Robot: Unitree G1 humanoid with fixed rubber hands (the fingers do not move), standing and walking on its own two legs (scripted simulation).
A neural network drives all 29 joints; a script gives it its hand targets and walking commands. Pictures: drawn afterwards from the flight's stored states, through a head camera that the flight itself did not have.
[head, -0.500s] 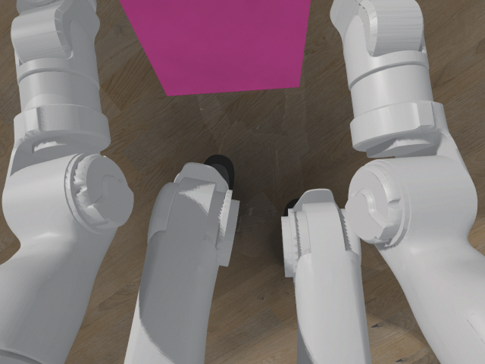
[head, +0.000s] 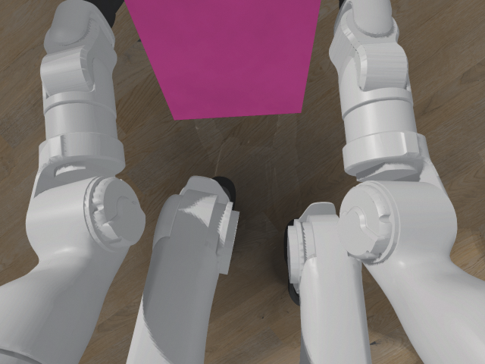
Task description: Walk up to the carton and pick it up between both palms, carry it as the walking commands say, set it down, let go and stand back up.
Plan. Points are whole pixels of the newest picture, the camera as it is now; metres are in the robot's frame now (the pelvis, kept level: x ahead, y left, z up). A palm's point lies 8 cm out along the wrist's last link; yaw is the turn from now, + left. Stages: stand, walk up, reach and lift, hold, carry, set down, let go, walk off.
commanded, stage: set down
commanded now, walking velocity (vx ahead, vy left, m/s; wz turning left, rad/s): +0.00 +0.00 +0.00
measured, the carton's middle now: out of the picture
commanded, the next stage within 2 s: none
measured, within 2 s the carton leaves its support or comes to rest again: rests again in 1.94 s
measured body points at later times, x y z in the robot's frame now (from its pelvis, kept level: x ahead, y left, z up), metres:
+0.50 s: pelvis +0.00 -0.01 -0.01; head +0.38 +0.04 +0.23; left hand +0.50 +0.29 -0.18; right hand +0.58 +0.00 -0.17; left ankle +0.12 +0.11 -0.37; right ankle +0.07 -0.11 -0.37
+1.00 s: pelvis +0.01 +0.00 -0.02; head +0.38 +0.05 +0.22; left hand +0.50 +0.29 -0.20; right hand +0.57 +0.00 -0.19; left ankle +0.12 +0.11 -0.37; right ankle +0.07 -0.11 -0.37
